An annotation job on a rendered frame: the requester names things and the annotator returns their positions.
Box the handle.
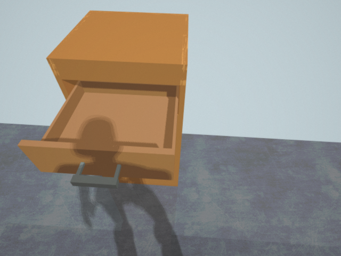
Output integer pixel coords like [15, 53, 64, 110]
[70, 162, 121, 189]

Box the drawer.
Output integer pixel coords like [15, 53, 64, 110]
[18, 81, 179, 180]

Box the cabinet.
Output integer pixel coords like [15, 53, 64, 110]
[46, 11, 189, 187]

